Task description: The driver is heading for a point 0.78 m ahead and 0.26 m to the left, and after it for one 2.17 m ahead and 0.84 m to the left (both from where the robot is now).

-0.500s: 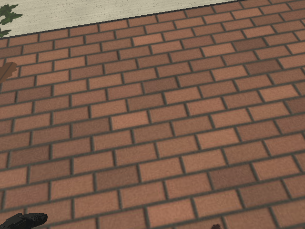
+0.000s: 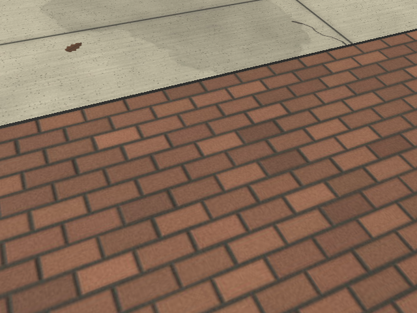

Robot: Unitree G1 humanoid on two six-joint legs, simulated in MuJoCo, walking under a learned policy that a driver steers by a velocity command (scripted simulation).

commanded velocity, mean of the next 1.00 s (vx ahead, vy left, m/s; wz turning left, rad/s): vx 0.97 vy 0.00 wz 0.75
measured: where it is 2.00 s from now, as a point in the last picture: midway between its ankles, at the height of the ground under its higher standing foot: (39, 96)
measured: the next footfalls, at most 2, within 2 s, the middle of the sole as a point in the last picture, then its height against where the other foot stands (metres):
right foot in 0.34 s outside the picture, level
left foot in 0.80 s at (115, 253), level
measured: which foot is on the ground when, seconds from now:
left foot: down 0.00-0.34, up 0.36-0.78, down 0.80-1.00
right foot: up 0.00-0.32, down 0.34-0.80, up 0.82-1.00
